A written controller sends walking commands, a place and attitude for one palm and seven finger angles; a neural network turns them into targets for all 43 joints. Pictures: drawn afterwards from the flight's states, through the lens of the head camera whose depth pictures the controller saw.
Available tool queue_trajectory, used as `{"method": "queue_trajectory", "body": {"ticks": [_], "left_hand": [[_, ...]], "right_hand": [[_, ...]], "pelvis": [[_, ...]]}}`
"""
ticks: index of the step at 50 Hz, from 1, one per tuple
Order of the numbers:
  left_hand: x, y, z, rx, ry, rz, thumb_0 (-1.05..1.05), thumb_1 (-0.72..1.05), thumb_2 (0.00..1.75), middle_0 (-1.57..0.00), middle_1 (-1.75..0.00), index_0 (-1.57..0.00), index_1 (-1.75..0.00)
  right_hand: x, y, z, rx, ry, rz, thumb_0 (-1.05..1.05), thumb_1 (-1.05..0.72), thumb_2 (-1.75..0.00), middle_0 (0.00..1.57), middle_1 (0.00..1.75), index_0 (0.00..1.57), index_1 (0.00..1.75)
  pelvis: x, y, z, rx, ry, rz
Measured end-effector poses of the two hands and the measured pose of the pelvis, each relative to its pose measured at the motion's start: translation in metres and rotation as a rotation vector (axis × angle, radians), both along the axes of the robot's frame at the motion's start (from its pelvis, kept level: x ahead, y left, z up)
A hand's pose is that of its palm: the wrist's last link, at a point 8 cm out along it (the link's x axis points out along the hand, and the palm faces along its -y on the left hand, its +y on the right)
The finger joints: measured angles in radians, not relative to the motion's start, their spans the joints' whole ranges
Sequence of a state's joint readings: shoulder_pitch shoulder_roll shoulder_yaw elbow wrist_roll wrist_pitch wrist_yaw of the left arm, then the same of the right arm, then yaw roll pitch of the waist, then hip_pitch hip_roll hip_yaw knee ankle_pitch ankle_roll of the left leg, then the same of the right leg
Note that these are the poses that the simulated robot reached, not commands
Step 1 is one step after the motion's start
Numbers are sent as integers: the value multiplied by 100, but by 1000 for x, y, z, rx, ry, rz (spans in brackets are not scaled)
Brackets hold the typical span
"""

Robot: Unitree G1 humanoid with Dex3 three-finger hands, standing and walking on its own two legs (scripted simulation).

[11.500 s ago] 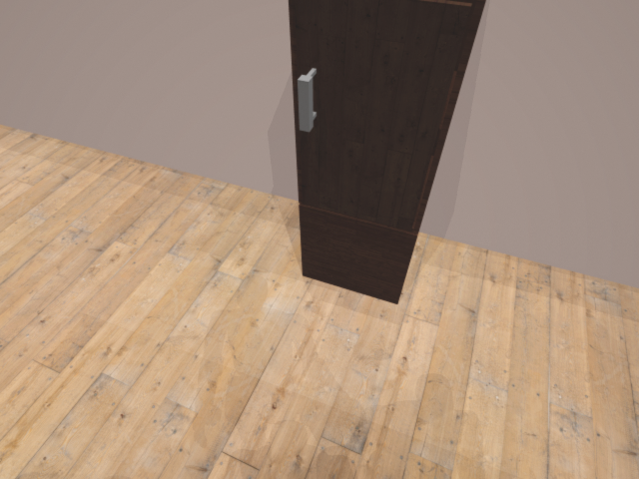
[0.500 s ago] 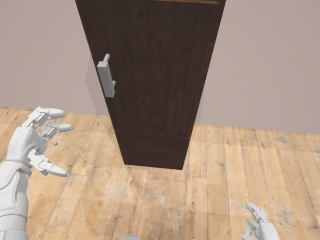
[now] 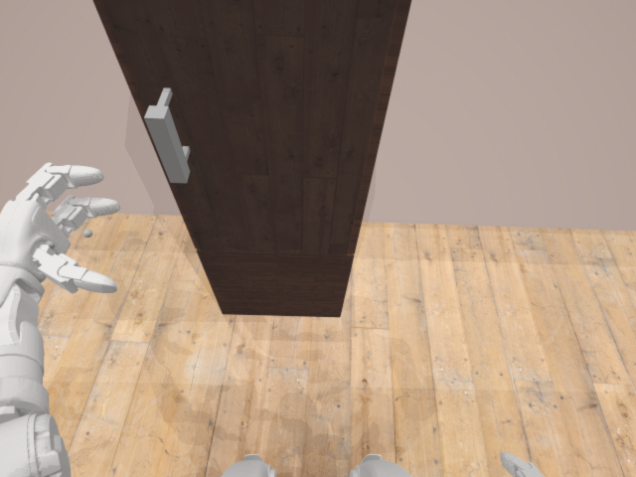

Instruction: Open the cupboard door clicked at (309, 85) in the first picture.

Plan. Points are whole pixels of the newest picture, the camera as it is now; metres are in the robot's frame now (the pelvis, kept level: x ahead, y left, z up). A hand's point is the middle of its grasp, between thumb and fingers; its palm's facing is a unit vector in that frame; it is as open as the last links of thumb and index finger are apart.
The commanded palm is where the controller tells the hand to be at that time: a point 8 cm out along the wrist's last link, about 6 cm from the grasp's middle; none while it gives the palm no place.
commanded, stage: move the hooked fingers beside the handle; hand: left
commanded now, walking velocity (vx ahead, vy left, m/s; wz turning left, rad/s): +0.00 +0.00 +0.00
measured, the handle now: (173, 136) +0.57 +0.22 +0.07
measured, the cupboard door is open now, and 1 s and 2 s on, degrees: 0 0 0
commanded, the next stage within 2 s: slide the fingers in behind the handle in 1.74 s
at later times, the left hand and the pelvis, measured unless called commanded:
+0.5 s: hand (102, 183) +0.46 +0.29 +0.08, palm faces -0.02 -1.00 -0.01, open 14.0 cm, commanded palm +0.45 +0.34 +0.08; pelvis +0.00 +0.01 -0.01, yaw -1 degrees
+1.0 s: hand (113, 147) +0.52 +0.29 +0.09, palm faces -0.03 -1.00 -0.01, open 14.0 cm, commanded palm +0.51 +0.33 +0.07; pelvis +0.00 +0.02 -0.02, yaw -2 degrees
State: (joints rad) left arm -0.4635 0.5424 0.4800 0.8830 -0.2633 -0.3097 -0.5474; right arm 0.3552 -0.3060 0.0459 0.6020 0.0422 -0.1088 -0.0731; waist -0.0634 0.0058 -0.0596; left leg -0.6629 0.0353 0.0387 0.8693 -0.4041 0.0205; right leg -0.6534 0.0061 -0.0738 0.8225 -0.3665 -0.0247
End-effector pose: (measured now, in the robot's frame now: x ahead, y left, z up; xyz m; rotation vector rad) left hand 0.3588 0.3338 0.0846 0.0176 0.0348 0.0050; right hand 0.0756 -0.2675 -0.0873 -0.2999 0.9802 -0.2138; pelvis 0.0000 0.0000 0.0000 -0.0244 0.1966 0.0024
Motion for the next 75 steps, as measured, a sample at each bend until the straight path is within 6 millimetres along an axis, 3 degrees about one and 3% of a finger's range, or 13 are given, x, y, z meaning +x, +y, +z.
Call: {"method": "queue_trajectory", "body": {"ticks": [16, 32, 51, 62, 75], "left_hand": [[59, -1, -3, -11, 18, -26, -1, -50, 30, -30, -120, -30, -120], [97, 13, -2, -10, 7, -31, -1, -50, 30, -30, -120, -30, -120], [146, 11, 3, -6, 5, -34, -1, -50, 30, -30, -120, -30, -120], [147, 17, -8, -7, 17, -17, -1, -50, 30, -30, -120, -30, -120], [137, 25, -7, -5, -2, -28, -1, -50, 30, -30, -120, -29, -120]], "right_hand": [[-25, 2, -8, -18, 120, -50, 0, -90, -90, 20, 30, 21, 30], [-69, 7, -11, -36, 304, -118, 0, -90, -90, 20, 30, 21, 30], [-99, 21, -11, -43, 425, -166, 0, -90, -90, 20, 30, 21, 30], [-106, 27, -10, -22, 459, -188, 0, -90, -90, 20, 30, 21, 30], [-85, 18, -9, -47, 433, -153, 0, -90, -90, 20, 30, 21, 30]], "pelvis": [[0, 6, -8, -10, 68, -11], [2, 14, -15, -28, 127, -18], [4, 22, -20, -47, 185, -20], [9, 23, -20, -48, 198, -34], [10, 22, -21, -58, 192, -17]]}}
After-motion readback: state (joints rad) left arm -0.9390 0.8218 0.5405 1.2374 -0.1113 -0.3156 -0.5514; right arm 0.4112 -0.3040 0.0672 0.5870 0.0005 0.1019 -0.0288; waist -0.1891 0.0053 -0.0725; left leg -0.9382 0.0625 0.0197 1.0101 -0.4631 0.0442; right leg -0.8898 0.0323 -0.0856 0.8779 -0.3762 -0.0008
